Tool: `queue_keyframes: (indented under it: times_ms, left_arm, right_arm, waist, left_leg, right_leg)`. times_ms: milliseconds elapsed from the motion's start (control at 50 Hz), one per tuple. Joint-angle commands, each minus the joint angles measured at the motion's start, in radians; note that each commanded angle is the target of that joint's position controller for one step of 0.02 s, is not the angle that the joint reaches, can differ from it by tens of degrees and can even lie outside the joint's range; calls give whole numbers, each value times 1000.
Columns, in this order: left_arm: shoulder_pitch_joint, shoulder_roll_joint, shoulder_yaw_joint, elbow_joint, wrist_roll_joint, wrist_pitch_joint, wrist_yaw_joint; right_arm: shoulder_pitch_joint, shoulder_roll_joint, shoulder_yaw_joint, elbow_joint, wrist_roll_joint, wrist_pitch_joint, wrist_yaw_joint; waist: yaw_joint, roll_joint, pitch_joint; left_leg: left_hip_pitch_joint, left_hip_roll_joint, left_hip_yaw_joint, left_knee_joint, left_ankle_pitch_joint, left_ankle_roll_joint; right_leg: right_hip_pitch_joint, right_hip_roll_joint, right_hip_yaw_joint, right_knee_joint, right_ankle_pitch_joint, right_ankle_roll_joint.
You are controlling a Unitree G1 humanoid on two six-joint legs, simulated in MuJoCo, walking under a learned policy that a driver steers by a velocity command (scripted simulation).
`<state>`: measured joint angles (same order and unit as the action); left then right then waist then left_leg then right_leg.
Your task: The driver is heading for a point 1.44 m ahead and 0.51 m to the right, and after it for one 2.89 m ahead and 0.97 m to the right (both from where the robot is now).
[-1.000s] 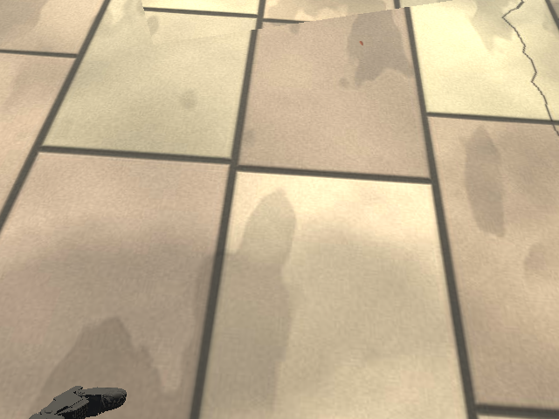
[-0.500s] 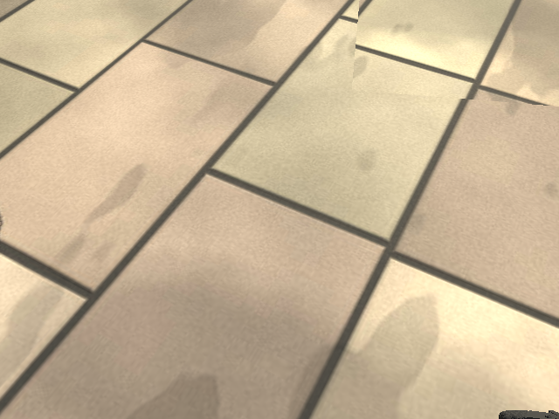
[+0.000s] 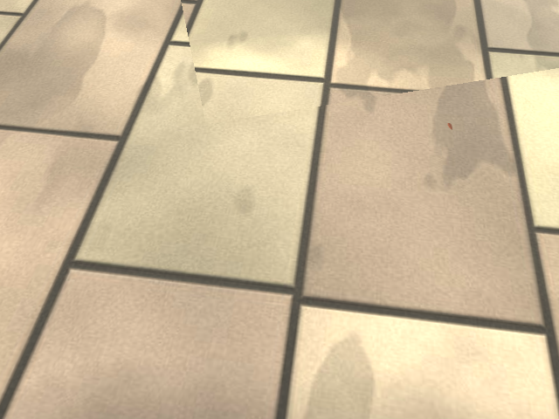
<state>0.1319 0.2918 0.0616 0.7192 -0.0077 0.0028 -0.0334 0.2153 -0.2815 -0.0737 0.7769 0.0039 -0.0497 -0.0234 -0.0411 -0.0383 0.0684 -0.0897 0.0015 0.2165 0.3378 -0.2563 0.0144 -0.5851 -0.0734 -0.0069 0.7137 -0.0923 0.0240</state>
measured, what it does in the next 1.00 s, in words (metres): walks ahead, turning right: right foot, then left foot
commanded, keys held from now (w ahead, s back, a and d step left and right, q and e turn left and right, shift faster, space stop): e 0.10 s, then w+e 0.86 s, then w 0.02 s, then w+q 0.02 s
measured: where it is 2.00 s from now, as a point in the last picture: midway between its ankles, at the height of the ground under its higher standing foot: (427, 260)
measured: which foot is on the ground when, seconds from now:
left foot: down 0.00-0.08, up 0.10-0.50, down 0.52-1.00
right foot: up 0.00-0.06, down 0.08-0.52, up 0.54-0.98, down 1.00-1.00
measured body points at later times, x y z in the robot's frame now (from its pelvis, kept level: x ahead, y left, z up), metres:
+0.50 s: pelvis +0.14 +0.00 +0.00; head +0.15 -0.01 +0.45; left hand +0.33 +0.25 -0.10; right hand +0.24 -0.31 -0.08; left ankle +0.22 +0.11 -0.73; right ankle +0.13 -0.11 -0.74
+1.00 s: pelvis +0.33 -0.10 -0.02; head +0.36 -0.13 +0.42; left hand +0.66 -0.07 -0.09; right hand +0.13 -0.32 -0.15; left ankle +0.23 +0.11 -0.74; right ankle +0.38 -0.26 -0.74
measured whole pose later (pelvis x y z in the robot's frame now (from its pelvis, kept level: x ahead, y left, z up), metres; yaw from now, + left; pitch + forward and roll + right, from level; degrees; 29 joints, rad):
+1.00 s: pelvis +0.33 -0.10 -0.02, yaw -36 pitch +2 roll +1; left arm 0.05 0.27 0.05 0.54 -0.02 -0.02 -0.07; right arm 0.41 -0.30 -0.06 0.88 0.02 -0.05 -0.01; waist -0.10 -0.02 0.04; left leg 0.12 0.07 0.22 0.36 -0.47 -0.05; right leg -0.55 -0.01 -0.05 0.60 -0.12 -0.09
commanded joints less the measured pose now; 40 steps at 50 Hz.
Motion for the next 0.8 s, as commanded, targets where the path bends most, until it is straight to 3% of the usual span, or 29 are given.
queue_keyframes:
  times_ms: [20,60,80,100,120,140,160,180,200,240,320,420,460,500,520,540,560,580,600,620,700,800]
  left_arm:
    - [40,90,32,-78,5,6,-18]
    - [120,120,53,-70,8,7,-13]
    - [190,197,82,-61,10,3,6]
    - [193,307,101,-85,16,5,31]
    - [196,276,86,-114,24,-7,22]
    - [184,225,76,-118,5,-20,11]
    - [156,184,66,-108,-18,-28,12]
    - [119,157,56,-109,-28,-27,17]
    - [76,148,49,-118,-18,-26,26]
    - [51,149,50,-139,7,-27,42]
    - [81,176,62,-138,-4,-30,60]
    - [117,184,66,-135,-12,-17,55]
    - [112,173,61,-136,-13,-11,53]
    - [88,133,47,-143,-12,-5,53]
    - [76,76,30,-151,-10,-7,54]
    - [92,-1,9,-170,-16,-14,53]
    - [73,72,21,-215,-24,-29,51]
    - [77,129,37,-196,-19,-31,49]
    - [94,141,45,-171,-13,-29,45]
    - [106,133,46,-157,-7,-29,42]
    - [58,75,33,-173,-15,-36,27]
    - [-40,43,17,-208,-16,-36,10]
  right_arm:
    - [-81,-175,-47,-64,26,4,-7]
    - [-88,-164,-47,-60,39,15,-10]
    - [-18,-140,-41,-47,19,15,-6]
    - [31,-72,-15,-80,-39,13,1]
    - [47,-93,-9,-82,-29,14,11]
    - [-21,-140,-22,-89,9,14,19]
    - [-71,-135,-22,-102,16,11,20]
    - [-103,-137,-25,-99,5,10,15]
    - [-121,-149,-30,-106,-4,9,10]
    - [-113,-128,-27,-99,-10,2,14]
    - [-130,-82,-11,-91,-8,-14,19]
    - [-164,-96,-11,-103,10,-35,32]
    - [-137,-99,-14,-98,16,-48,35]
    - [-42,-107,-24,-67,18,-56,31]
    - [65,-150,-38,-43,10,-58,22]
    - [136,-222,-48,-33,-17,-52,16]
    - [114,-261,-61,-30,-35,-52,26]
    - [59,-192,-44,-49,-15,-53,23]
    - [33,-146,-31,-54,-3,-52,19]
    - [16,-131,-24,-59,-4,-48,16]
    - [59,-118,-15,-34,-21,-56,10]
    - [98,-143,-15,-2,-15,-45,11]
  waist:
    - [53,121,-95]
    - [101,89,-130]
    - [115,-37,-181]
    - [58,-308,-223]
    - [80,-229,-425]
    - [110,-103,-379]
    - [95,-52,-280]
    - [81,-12,-209]
    - [59,-38,-163]
    - [42,-72,-150]
    - [59,-76,-152]
    - [78,-104,-126]
    - [54,-105,-120]
    - [-8,-81,-116]
    - [-51,-8,-139]
    - [-44,193,-159]
    - [-14,282,-71]
    - [-4,231,-13]
    - [6,199,1]
    - [15,178,-14]
    - [-7,149,-20]
    - [-39,141,5]
  left_leg:
    - [8,302,-84,31,584,143]
    - [-13,252,-45,228,615,90]
    - [-88,169,-13,434,478,20]
    - [-419,16,-4,785,-295,-75]
    - [-523,-55,-247,976,-478,-79]
    - [-588,-13,-311,994,-395,-55]
    - [-636,21,-310,926,-299,-30]
    - [-635,52,-310,840,-231,-20]
    - [-582,62,-310,758,-182,-16]
    - [-495,40,-289,653,-112,-21]
    - [-403,5,-277,435,-37,-54]
    - [-318,-26,-277,281,-8,-54]
    - [-232,-31,-275,207,10,-36]
    - [-48,-9,-270,99,46,-12]
    - [104,116,-387,38,-41,27]
    - [210,318,-683,-84,-319,107]
    - [133,423,-922,-157,-524,194]
    - [111,391,-855,-159,-532,194]
    - [103,337,-743,-153,-430,159]
    - [93,299,-650,-153,-325,131]
    - [51,238,-390,-181,32,123]
    - [62,226,-216,-185,232,123]
  right_leg:
    - [123,4,-12,-53,-52,-41]
    - [265,66,-56,-174,-1,-91]
    - [423,51,21,-241,359,-136]
    - [656,-200,383,-215,856,-300]
    - [751,-304,651,-295,496,-455]
    - [714,-260,605,-364,154,-420]
    - [642,-209,553,-404,-176,-356]
    - [551,-180,532,-445,-367,-311]
    - [455,-155,507,-477,-410,-289]
    - [378,-106,459,-509,-374,-273]
    - [330,-65,401,-495,-323,-266]
    - [283,-59,465,-467,-417,-254]
    - [248,-48,492,-438,-457,-239]
    - [143,6,470,-350,-513,-190]
    - [12,65,397,-168,-550,-136]
    - [-157,188,199,137,-511,-78]
    - [-312,123,183,283,-468,-73]
    - [-354,76,187,360,-390,-60]
    - [-351,66,177,390,-318,-47]
    - [-326,51,164,404,-258,-38]
    - [-281,19,126,421,-59,-6]
    - [-223,4,68,184,83,7]
Next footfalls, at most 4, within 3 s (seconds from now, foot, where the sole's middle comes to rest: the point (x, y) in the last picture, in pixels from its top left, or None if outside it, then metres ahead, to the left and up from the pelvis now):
0.08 right None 0.17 -0.11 -0.78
0.52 left None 0.26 0.10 -0.78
1.00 right None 0.41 -0.29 -0.78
1.54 left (383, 281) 0.79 -0.27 -0.78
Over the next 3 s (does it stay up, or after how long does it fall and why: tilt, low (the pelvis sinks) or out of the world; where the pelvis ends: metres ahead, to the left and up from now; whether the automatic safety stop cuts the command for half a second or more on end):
stays up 1.37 -0.45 -0.02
